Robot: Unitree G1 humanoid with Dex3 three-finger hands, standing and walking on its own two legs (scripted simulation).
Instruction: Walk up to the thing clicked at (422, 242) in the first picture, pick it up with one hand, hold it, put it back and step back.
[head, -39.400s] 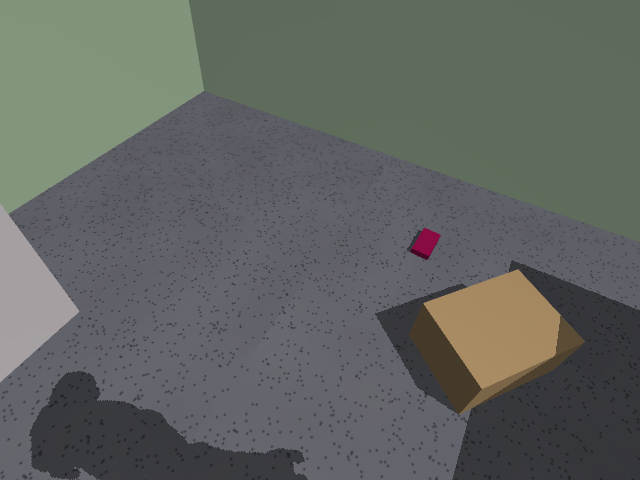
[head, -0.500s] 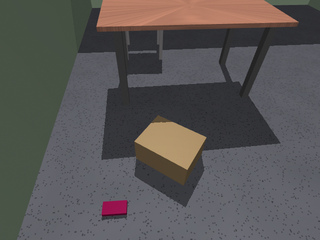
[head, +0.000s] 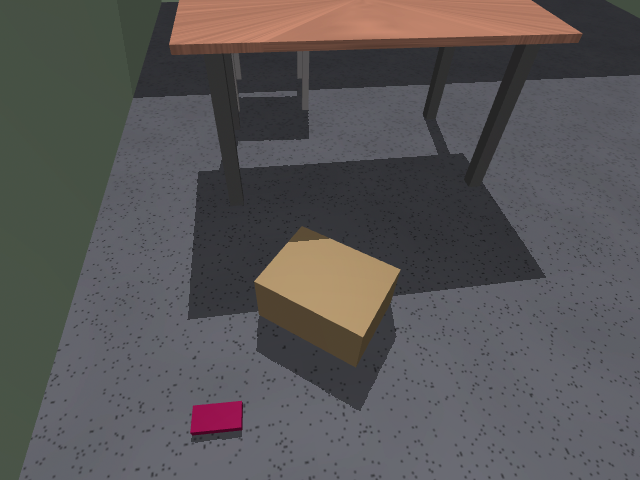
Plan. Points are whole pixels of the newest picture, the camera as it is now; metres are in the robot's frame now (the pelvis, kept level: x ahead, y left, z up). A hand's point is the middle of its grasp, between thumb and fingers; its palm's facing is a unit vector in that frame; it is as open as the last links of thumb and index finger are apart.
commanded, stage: stand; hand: left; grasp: from above
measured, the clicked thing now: (217, 417) +0.45 +0.28 -0.77
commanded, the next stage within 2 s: step back in 1.10 s
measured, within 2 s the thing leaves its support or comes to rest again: neither
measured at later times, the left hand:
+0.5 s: hand out of the picture +0.03 +0.19 -0.18, palm faces +0.02 -0.97 -0.23, open 7.4 cm
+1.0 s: hand out of the picture +0.03 +0.21 -0.17, palm faces +0.01 -0.97 -0.25, open 7.4 cm
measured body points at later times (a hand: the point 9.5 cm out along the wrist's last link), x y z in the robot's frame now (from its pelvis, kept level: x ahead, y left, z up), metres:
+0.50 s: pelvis +0.00 +0.01 +0.00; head +0.00 +0.00 +0.45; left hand +0.03 +0.24 -0.16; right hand +0.02 -0.24 -0.16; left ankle +0.02 +0.13 -0.74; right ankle +0.01 -0.13 -0.74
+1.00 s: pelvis +0.00 +0.01 +0.00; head +0.00 +0.00 +0.45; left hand +0.03 +0.26 -0.15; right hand +0.01 -0.25 -0.16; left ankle +0.02 +0.13 -0.74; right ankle +0.01 -0.13 -0.74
